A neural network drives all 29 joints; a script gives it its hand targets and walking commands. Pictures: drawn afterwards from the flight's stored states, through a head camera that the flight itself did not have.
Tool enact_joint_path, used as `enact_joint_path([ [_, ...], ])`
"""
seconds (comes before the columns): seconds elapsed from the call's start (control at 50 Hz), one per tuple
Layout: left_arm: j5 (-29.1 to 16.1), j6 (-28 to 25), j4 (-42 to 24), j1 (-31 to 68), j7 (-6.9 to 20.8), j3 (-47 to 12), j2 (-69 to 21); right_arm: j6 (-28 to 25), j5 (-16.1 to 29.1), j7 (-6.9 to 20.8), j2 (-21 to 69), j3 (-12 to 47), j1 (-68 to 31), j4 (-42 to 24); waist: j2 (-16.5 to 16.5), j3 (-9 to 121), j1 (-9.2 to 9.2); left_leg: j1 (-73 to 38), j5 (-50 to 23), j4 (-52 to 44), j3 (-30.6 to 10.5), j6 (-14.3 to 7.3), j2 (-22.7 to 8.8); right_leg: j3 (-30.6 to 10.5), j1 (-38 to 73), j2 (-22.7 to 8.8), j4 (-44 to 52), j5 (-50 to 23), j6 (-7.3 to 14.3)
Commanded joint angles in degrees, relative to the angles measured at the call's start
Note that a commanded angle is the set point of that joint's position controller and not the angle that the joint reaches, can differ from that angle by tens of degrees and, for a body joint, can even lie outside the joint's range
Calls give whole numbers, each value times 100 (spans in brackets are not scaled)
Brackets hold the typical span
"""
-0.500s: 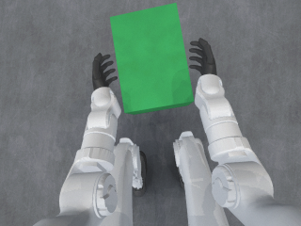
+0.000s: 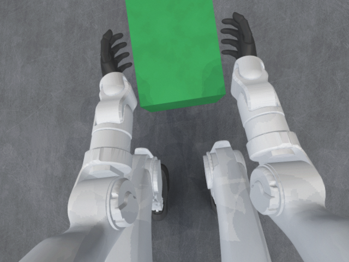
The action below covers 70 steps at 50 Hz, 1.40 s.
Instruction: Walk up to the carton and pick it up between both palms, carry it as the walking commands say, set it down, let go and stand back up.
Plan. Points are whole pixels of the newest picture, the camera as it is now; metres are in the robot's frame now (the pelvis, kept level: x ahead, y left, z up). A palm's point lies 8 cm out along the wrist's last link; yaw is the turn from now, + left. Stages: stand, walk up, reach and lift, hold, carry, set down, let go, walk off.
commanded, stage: set down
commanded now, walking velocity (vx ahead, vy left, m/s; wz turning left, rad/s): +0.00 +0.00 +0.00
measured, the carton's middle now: (175, 51) +0.55 -0.03 -0.23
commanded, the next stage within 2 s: none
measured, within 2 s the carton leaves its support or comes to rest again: rests again in 1.72 s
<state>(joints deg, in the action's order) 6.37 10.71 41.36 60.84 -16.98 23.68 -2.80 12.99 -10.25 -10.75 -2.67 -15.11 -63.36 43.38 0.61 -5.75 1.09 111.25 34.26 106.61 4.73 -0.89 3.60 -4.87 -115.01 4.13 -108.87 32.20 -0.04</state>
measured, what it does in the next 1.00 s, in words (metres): lowers itself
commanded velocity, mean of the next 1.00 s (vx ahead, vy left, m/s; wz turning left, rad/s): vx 0.00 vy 0.00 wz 0.00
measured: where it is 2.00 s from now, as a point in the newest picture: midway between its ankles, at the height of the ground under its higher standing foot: (187, 197)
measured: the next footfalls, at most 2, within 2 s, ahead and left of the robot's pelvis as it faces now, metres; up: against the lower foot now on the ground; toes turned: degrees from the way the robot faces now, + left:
none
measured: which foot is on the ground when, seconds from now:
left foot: down 0.00-1.00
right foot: down 0.00-1.00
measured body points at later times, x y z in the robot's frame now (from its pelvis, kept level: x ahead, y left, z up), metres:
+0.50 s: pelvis +0.00 +0.00 -0.05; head +0.36 -0.04 +0.21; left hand +0.52 +0.11 -0.22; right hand +0.53 -0.16 -0.23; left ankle +0.09 +0.11 -0.44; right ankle +0.10 -0.11 -0.44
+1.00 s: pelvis +0.00 +0.00 -0.09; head +0.38 -0.04 +0.14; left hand +0.55 +0.12 -0.28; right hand +0.55 -0.17 -0.29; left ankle +0.09 +0.11 -0.44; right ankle +0.10 -0.11 -0.44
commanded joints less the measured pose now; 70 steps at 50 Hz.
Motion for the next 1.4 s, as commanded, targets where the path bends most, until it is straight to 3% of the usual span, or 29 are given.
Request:
enact_joint_path([
  [0.0,-374,-146,-108,4352,1974,-2505,-4142,-218,618,1676,4935,2204,-3730,390,-774,5955,-584,-2241,-2001,-468,-445,118,716,272,2619,497,736,-1802,-49],
  [0.34,-585,-124,17,4766,1973,-2596,-3876,-286,963,1786,4354,2305,-4366,402,-667,5881,-602,-2310,-2408,267,-417,163,695,344,2173,435,-33,-1974,-30],
  [0.6,-1240,-104,-639,5676,1875,-3280,-3544,-269,1710,1767,3863,2947,-5449,-263,-527,7721,-579,-3232,-2974,942,-272,210,619,461,3216,288,-727,-2508,-32],
  [0.64,-1103,-8,62,5339,1930,-3053,-3624,-212,1680,1838,3819,2815,-5348,261,-503,6827,-639,-2923,-2817,960,-259,183,613,471,2813,281,-732,-2338,-23],
  [0.68,-757,163,1226,4638,2109,-2565,-3717,-81,1425,2041,3825,2513,-4910,1211,-569,4817,-710,-2032,-2119,860,-300,80,576,446,1844,258,-699,-1617,15],
  [0.74,-694,87,1069,4705,2278,-2253,-3771,-161,1361,2216,3838,2346,-4930,1000,-594,4523,-718,-1757,-2214,1030,-299,26,588,424,1621,272,-844,-1705,70],
  [0.8,-968,-47,703,5060,2286,-2442,-3815,-312,1533,2160,3791,2588,-5332,566,-633,4872,-698,-1787,-2632,1244,-323,52,595,375,1973,262,-1003,-2178,102],
  [0.96,-975,-105,1122,4912,2340,-2236,-3559,-345,1501,2154,3567,2369,-5139,1151,-580,3743,-695,-1319,-2534,1422,-373,56,574,269,1667,230,-1148,-2104,185],
  [1.38,-846,-75,1464,4909,2450,-1914,-3524,-256,1248,2374,3308,1809,-4782,1630,-288,2609,-539,-826,-1832,1411,-377,56,599,256,962,247,-1255,-1476,336],
])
